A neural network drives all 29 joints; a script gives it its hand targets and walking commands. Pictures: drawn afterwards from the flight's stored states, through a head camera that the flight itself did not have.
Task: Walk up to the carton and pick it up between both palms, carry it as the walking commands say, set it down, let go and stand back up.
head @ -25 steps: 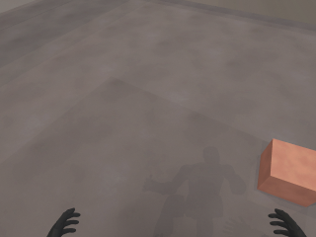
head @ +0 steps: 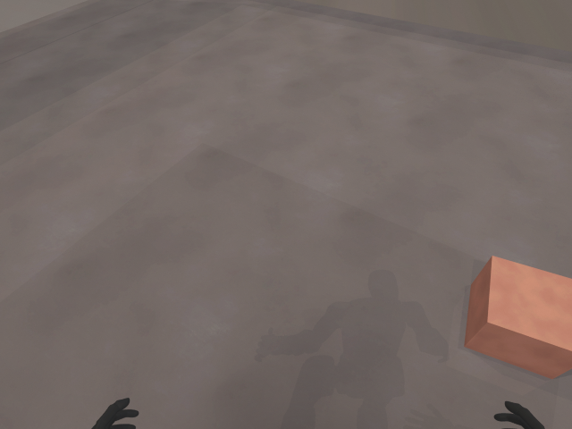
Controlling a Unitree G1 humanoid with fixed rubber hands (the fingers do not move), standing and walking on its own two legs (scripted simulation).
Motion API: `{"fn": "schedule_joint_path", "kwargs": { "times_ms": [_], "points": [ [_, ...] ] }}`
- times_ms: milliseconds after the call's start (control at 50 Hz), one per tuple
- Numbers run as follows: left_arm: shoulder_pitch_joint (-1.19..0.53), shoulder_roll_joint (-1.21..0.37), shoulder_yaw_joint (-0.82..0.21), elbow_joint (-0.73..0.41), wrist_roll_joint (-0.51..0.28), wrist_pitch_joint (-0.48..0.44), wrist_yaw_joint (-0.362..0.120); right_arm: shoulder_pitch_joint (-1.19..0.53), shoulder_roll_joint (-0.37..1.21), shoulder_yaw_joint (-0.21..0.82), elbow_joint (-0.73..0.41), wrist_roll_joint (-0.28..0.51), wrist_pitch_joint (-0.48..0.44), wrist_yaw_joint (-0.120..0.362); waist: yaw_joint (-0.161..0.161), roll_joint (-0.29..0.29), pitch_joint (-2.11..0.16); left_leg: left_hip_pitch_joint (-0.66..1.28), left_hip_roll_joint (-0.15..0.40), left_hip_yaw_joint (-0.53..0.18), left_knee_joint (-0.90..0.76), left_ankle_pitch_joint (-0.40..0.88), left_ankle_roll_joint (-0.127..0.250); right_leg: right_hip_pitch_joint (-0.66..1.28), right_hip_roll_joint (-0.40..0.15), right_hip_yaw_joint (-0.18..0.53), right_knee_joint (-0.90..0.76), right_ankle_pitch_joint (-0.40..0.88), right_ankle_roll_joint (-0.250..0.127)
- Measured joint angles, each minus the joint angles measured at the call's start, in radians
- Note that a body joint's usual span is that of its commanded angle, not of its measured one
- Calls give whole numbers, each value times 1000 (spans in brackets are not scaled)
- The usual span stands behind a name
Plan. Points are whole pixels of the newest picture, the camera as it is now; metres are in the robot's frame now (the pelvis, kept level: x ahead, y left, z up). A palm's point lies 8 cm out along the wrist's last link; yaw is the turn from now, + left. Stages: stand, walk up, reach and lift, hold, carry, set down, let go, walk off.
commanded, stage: walk up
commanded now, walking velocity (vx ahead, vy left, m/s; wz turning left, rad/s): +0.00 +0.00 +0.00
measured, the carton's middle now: (521, 315) +0.58 -0.73 -0.68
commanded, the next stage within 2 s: none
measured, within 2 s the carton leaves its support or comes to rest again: neither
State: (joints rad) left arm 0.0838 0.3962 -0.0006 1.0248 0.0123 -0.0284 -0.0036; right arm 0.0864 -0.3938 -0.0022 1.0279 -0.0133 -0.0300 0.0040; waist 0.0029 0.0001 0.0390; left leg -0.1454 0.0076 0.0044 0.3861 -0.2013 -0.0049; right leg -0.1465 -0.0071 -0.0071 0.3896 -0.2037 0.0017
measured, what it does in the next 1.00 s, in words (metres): steps to the right, turning right: right foot, then left foot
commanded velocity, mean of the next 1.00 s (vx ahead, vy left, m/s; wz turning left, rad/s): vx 0.00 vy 0.00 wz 0.00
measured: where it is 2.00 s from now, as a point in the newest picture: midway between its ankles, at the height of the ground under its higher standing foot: (433, 414)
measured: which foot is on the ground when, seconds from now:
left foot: down 0.00-0.44, up 0.46-0.64, down 0.66-0.98, up 1.00-1.00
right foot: down 0.00-0.16, up 0.18-0.40, down 0.42-0.68, up 0.70-0.94, down 0.96-1.00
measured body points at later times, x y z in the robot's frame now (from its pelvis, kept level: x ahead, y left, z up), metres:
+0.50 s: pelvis +0.03 -0.07 -0.03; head +0.04 -0.09 +0.41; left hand +0.25 +0.22 -0.10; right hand +0.03 -0.48 -0.10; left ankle +0.02 +0.10 -0.71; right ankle +0.06 -0.22 -0.74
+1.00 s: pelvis +0.13 -0.19 -0.03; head +0.17 -0.20 +0.42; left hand +0.50 -0.08 -0.09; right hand -0.09 -0.49 -0.09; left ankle +0.16 -0.02 -0.72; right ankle +0.13 -0.33 -0.75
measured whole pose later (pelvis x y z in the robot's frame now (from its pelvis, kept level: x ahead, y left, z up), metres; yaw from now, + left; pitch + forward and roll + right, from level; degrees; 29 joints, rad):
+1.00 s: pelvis +0.13 -0.19 -0.03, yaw -39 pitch -1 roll -1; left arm 0.10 0.49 0.10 0.63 0.02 -0.02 -0.11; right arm 0.44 -0.54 -0.10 0.72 -0.02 -0.10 -0.01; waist -0.08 -0.02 0.09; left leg -0.24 0.20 0.16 0.86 -0.47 0.00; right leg -0.42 0.00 -0.05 0.65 -0.21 -0.05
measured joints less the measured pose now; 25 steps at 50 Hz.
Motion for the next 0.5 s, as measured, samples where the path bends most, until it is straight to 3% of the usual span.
{"fn": "schedule_joint_path", "kwargs": {
  "times_ms": [160, 220, 280, 360, 420, 440, 460, 500],
  "points": [
    [15, 5, 11, -11, 7, 16, -13, 0, -3, -9, 6, 1, 0, 0, 9, -5, 0, 0, 1, 14, -6, 2, 3, -14, 2, 14, 9, 1, -6],
    [70, 29, 50, -113, 35, 56, -67, 11, -30, -50, -67, -8, -27, -12, 29, -23, -2, -26, 15, 88, 38, -34, 7, -176, -3, 41, 278, -127, -14],
    [99, 53, 78, -171, 42, 73, -109, 39, -75, -82, -127, -14, -44, -24, 27, -30, 7, -15, 47, 146, 50, -55, -1, -310, -44, 25, 460, -123, 8],
    [112, 78, 93, -223, 28, 71, -156, 68, -136, -115, -173, -24, -46, -23, 23, -21, 34, 21, 106, 212, 93, -102, -32, -326, -108, 6, 382, -97, 17],
    [123, 104, 105, -247, 25, 63, -157, 86, -163, -122, -196, -26, -34, -15, 12, -14, 22, 0, 171, 240, 224, -200, -27, -275, -104, -24, 292, -113, -6],
    [124, 109, 112, -254, 26, 58, -151, 92, -173, -123, -205, -24, -29, -13, 9, -2, 23, -25, 201, 229, 304, -245, -4, -275, -81, -28, 295, -60, -5],
    [127, 110, 117, -263, 24, 52, -142, 94, -175, -123, -211, -19, -22, -10, 10, 4, 28, -67, 198, 182, 412, -299, 10, -292, -62, -23, 332, -44, -5],
    [137, 96, 111, -275, 12, 44, -124, 94, -170, -114, -222, -3, -14, -9, 15, 17, 40, -152, 144, 80, 602, -338, 21, -289, -29, -8, 354, -65, -15]
  ]
}}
